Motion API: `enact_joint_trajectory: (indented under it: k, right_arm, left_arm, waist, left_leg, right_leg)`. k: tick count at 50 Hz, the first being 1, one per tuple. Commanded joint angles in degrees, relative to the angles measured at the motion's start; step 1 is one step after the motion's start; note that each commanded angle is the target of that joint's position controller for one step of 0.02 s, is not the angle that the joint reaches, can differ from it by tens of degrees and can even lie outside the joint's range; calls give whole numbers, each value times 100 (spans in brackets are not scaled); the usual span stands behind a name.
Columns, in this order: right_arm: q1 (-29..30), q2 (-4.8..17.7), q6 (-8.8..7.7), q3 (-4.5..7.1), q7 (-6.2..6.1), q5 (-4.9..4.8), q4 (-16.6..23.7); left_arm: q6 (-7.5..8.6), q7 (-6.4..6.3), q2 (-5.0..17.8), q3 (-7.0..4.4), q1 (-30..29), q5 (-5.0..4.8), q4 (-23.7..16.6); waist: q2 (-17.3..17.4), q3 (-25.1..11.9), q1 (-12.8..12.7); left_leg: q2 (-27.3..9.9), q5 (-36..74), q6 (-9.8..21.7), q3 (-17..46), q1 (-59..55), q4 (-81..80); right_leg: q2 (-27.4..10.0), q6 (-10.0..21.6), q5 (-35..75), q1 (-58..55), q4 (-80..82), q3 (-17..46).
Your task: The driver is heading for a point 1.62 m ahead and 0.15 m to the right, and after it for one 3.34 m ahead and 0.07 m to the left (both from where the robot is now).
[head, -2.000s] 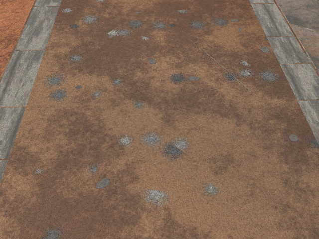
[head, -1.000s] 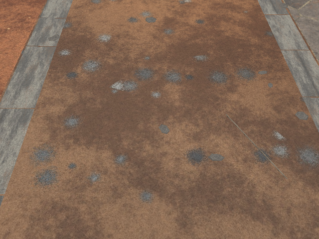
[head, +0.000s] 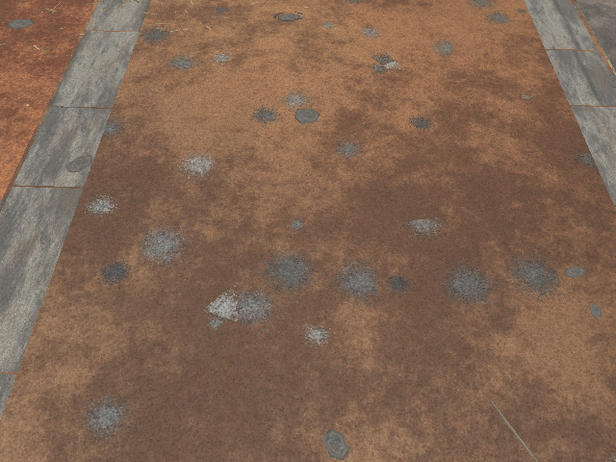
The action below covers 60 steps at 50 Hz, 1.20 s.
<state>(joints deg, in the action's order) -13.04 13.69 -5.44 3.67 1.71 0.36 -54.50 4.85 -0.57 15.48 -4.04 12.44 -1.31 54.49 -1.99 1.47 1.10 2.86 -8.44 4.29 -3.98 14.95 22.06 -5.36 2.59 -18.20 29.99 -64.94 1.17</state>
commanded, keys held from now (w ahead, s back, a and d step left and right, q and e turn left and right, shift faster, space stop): w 1.00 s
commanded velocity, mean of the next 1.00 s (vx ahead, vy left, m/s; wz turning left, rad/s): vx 0.50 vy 0.00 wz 0.00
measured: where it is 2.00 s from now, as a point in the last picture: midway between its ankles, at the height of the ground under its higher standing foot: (317, 226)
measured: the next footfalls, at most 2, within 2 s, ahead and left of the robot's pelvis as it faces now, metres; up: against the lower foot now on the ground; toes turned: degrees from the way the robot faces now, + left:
right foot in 0.36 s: +0.39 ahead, -0.16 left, +0.00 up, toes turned -3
left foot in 0.92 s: +0.70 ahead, +0.08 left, +0.00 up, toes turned +3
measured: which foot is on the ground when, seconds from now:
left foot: down 0.00-0.38, up 0.40-0.90, down 0.92-1.00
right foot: up 0.00-0.34, down 0.36-0.94, up 0.96-1.00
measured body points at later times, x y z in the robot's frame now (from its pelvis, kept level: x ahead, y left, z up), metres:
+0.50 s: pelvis +0.29 -0.07 -0.01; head +0.31 -0.08 +0.44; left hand +0.41 +0.19 -0.13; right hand +0.32 -0.34 -0.15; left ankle +0.18 +0.08 -0.65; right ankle +0.35 -0.16 -0.74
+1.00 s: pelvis +0.57 -0.01 -0.02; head +0.60 +0.00 +0.43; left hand +0.57 +0.26 -0.16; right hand +0.73 -0.27 -0.12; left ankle +0.66 +0.08 -0.74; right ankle +0.41 -0.16 -0.66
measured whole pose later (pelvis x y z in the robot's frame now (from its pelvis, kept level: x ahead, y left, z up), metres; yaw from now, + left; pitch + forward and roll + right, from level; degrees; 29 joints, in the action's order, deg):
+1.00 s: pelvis +0.57 -0.01 -0.02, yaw +0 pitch +2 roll -1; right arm -4.2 14.2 -5.4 3.6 1.8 -0.5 -50.8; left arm 4.5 -0.1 15.1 -3.3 19.0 -1.5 57.8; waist -0.8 2.1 -1.5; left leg 0.1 -8.7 3.5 -3.1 25.6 32.1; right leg -0.8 1.6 -26.9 13.7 -60.4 1.9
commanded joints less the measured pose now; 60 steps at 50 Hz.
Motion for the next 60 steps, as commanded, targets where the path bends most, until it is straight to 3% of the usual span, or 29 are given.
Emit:
enact_joint_trajectory:
  k: [1, 4, 7, 13, 16, 18, 19, 20, 21, 22, 23, 25, 27, 30, 32, 36, 41, 44, 45, 46, 47, 48, 49, 50, 51, 52, 54, 57, 60]
  right_arm:
    - [30, 756, -112, 130, -65, -3, 235]
    - [-233, 854, -72, 144, -166, -22, 144]
    - [-472, 868, -44, 132, -205, -64, 63]
    - [-1048, 955, 91, 171, -228, -120, -230]
    - [-893, 1083, 173, 226, -261, -139, -231]
    - [-689, 950, 220, 171, -269, -137, -149]
    - [-796, 738, 210, 69, -274, -8, -4]
    - [-1483, 3, 67, -126, -197, -52, -18]
    - [-1003, 665, -62, 16, -165, -189, -39]
    - [-459, 890, -143, 81, -147, -301, 135]
    - [-206, 851, -158, 80, -188, -284, 171]
    - [-233, 723, -49, 135, -227, -174, 150]
    - [-345, 508, 79, 122, -240, -161, 126]
    - [180, 513, 141, 132, -258, -85, 320]
    - [518, 478, 127, 126, -231, -61, 427]
    - [1290, 344, 81, 45, -147, -102, 628]
    - [1891, 424, 19, -3, 13, -156, 907]
    - [1313, 720, -28, 109, 60, -157, 820]
    - [505, 920, -28, 232, 39, -134, 565]
    - [-569, 1275, -23, 369, -11, -77, 278]
    - [-1244, 1860, 16, 509, -40, -18, 126]
    - [-1277, 1428, 32, 358, -24, -75, 122]
    - [-771, 1136, 12, 259, -31, -112, 194]
    - [-288, 937, 3, 197, -42, -90, 330]
    - [83, 752, -8, 138, -26, -35, 377]
    - [278, 592, -38, 87, -12, 27, 391]
    - [270, 582, -64, 80, 0, 24, 333]
    - [-28, 840, -89, 136, -99, 4, 203]
    - [-270, 868, -50, 128, -185, -26, 119]
  left_arm:
    - [-73, -41, 296, -98, 178, 52, -254]
    - [-68, -22, 293, -105, -393, 107, -441]
    - [-27, 40, 182, -53, -952, 84, -585]
    - [40, 221, 198, 34, -1854, 12, -929]
    - [93, 289, 442, -41, -1505, 2, -921]
    - [98, 242, 885, -279, 50, 49, -448]
    - [77, 178, 1344, -395, 1107, 118, -243]
    - [57, 226, 1542, -407, 1250, 101, -130]
    - [64, 229, 986, -248, 1104, 48, -196]
    - [82, 203, 770, -180, 610, 47, -294]
    - [92, 203, 665, -133, 172, 96, -394]
    - [122, 225, 395, -50, -192, 211, -414]
    - [148, 224, 414, -51, -113, 174, -339]
    - [153, 121, 663, -108, 159, 160, -223]
    - [119, 64, 682, -106, 314, 144, -167]
    - [86, 21, 718, -101, 675, 83, -32]
    - [-46, -5, 801, -151, 1074, 34, 211]
    - [-129, -35, 934, -204, 842, 17, 184]
    - [-161, -38, 863, -176, 730, 15, 155]
    - [-170, -45, 681, -91, 746, 76, 57]
    - [-58, 19, 17, 109, 1424, 135, -29]
    - [95, 57, 190, 90, 1254, 66, 35]
    - [190, 88, 652, -40, 721, -104, -115]
    - [223, 68, 682, -41, 340, -139, -209]
    - [199, 23, 650, -72, 164, -74, -225]
    - [122, -12, 596, -111, 243, -18, -195]
    - [-25, -24, 341, -91, 443, 15, -141]
    - [-89, -44, 340, -109, 1, 78, -315]
    - [-56, 0, 277, -97, -518, 104, -476]
  waist:
    - [551, -170, -197]
    - [478, -10, -71]
    - [524, 103, 100]
    - [543, 369, 363]
    - [726, 122, 34]
    - [649, -834, -717]
    - [-156, -1731, -972]
    - [-1638, -2365, -531]
    - [-949, -2017, -746]
    - [-699, -1230, -682]
    - [-183, -812, -500]
    - [-202, -445, -146]
    - [-234, -342, -20]
    - [-86, -71, -77]
    - [-80, 0, -152]
    - [-112, 173, -402]
    - [-157, 364, -520]
    - [-354, -19, -82]
    - [-303, -484, 329]
    - [8, -1262, 702]
    - [1399, -2113, 492]
    - [1580, -2445, 569]
    - [1263, -1570, 519]
    - [869, -1010, 382]
    - [587, -570, 204]
    - [681, -395, -11]
    - [760, -316, -185]
    - [563, -82, -159]
    - [533, 12, -37]
  left_leg:
    - [-1626, 602, 988, 1543, -430, -1471]
    - [-1523, 866, 888, 1201, -614, -1577]
    - [-1321, 946, 712, 798, -669, -1599]
    - [-1680, 1088, 665, 770, -1677, -1227]
    - [-1824, 2368, 501, 765, -2022, -643]
    - [-1364, 3539, 230, 377, -1483, 1109]
    - [-963, 1645, 11, 99, -179, 3035]
    - [91, -2331, -274, 464, 1963, 4745]
    - [-221, -2491, -166, 1118, 2610, 5362]
    - [-502, -1961, -70, 973, 2946, 5385]
    - [-803, -1410, -73, 819, 2723, 5134]
    - [-1112, -874, -105, 832, 2108, 4599]
    - [-1191, -761, -168, 787, 1914, 4220]
    - [-1243, -60, -349, 735, 2414, 3412]
    - [-1202, 596, -415, 689, 2542, 2752]
    - [-941, 1460, -417, 419, 2234, 1514]
    - [-799, 1008, -237, 424, 2384, 850]
    - [-501, 427, 15, 201, 1376, 659]
    - [-309, 491, 159, 37, 282, 563]
    - [-820, 633, 438, 600, -1446, 812]
    - [-2287, -216, 1387, 3236, -3698, 463]
    - [-2552, -854, 1531, 4631, -3914, -425]
    - [-2354, -1119, 1206, 3841, -3245, -493]
    - [-2136, -858, 1007, 3063, -2373, -601]
    - [-1922, -451, 907, 2488, -1496, -808]
    - [-1717, -148, 800, 2087, -910, -991]
    - [-1588, 119, 835, 1713, -410, -1287]
    - [-1590, 613, 932, 1382, -419, -1530]
    - [-1444, 929, 792, 1001, -616, -1570]
  right_leg:
    - [-410, -98, 571, 653, 494, 237]
    - [-385, -234, 1545, 1031, 1469, 189]
    - [-198, -244, 2341, 818, 2472, -3]
    - [20, -106, 2058, 948, 3416, -112]
    - [239, 133, 1433, 252, 3630, -245]
    - [460, 443, 1587, -2011, 3680, -414]
    - [-728, 831, 1675, -3819, 3530, 993]
    - [-1790, 1710, 477, -5409, 4375, 3727]
    - [-1583, 1466, -198, -5174, 4708, 3769]
    - [-1414, 1218, 26, -4423, 4804, 2910]
    - [-1217, 1107, 598, -3568, 4961, 2295]
    - [-900, 1018, 1269, -2455, 5295, 1546]
    - [-809, 1076, 1449, -2100, 5571, 1213]
    - [-807, 1132, 1768, -2082, 5821, 894]
    - [-696, 1032, 1931, -2184, 5860, 624]
    - [-508, 854, 1889, -2284, 5898, 183]
    - [-909, 802, 2150, -3229, 5488, 224]
    - [-969, 611, 3768, -3495, 4727, 154]
    - [-714, 475, 4498, -3310, 3819, -61]
    - [-403, 287, 3772, -2377, 2350, -291]
    - [588, -155, 1108, 6, 18, -452]
    - [814, -125, -1476, 831, -863, 388]
    - [445, -6, -1248, 1401, -1239, 504]
    - [119, 61, -708, 1396, -1056, 332]
    - [-103, 52, -267, 1160, -658, 228]
    - [-283, 53, 28, 763, -320, 273]
    - [-368, 2, 248, 366, 25, 243]
    - [-414, -168, 944, 823, 803, 206]
    - [-336, -257, 1904, 980, 1814, 132]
